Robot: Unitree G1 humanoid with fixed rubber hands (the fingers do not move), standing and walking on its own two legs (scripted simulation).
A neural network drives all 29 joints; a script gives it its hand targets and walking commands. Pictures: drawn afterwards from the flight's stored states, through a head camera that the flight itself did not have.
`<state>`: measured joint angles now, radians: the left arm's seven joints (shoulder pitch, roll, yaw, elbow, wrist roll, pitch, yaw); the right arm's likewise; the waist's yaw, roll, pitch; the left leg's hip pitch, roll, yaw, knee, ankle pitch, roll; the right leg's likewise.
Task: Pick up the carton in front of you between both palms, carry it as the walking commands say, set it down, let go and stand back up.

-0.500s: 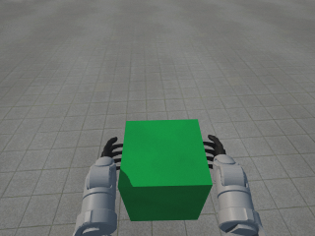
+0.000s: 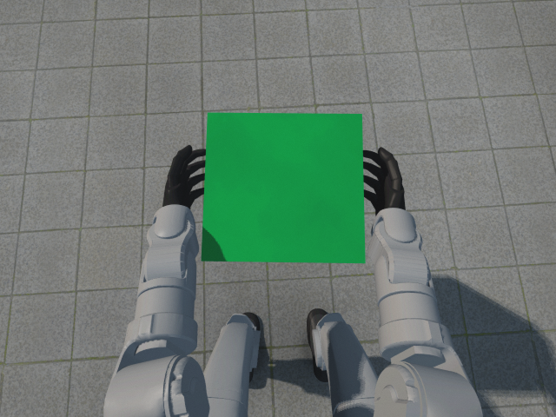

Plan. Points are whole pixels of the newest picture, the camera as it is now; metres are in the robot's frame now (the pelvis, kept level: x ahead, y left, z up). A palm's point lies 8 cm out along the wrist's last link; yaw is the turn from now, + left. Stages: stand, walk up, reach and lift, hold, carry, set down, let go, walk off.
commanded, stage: set down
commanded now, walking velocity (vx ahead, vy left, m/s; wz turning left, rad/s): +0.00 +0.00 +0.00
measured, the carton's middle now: (283, 200) +0.41 +0.01 -0.16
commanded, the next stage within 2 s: none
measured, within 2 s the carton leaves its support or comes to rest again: rests again in 1.64 s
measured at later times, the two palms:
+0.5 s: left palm (198, 188) +0.45 +0.17 -0.22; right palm (358, 191) +0.44 -0.13 -0.22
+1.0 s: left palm (210, 188) +0.49 +0.18 -0.38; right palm (337, 193) +0.48 -0.12 -0.38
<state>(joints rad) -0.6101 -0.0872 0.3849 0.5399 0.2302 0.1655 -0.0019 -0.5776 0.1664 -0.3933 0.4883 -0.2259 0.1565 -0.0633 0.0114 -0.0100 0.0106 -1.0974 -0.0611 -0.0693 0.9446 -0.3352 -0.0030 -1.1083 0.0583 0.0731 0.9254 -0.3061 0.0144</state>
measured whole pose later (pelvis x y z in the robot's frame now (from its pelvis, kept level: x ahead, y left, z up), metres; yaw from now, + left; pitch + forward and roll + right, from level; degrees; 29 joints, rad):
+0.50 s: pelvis -0.03 +0.01 -0.13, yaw +0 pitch +44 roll -1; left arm -0.97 0.00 0.45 0.65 0.24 0.29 0.01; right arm -0.93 0.10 -0.50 0.58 -0.23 0.28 -0.08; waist 0.00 -0.02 -0.14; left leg -1.79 -0.10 -0.06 1.50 -0.49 -0.01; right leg -1.79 0.10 0.08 1.48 -0.46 0.05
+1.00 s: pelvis -0.05 +0.00 -0.24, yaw -1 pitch +46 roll -2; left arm -1.31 0.17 0.38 0.81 0.17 0.30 0.03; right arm -1.24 -0.01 -0.48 0.68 -0.16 0.29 -0.14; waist 0.01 -0.02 0.08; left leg -2.14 -0.13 -0.06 1.90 -0.57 -0.03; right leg -2.14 0.14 0.06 1.86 -0.54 0.07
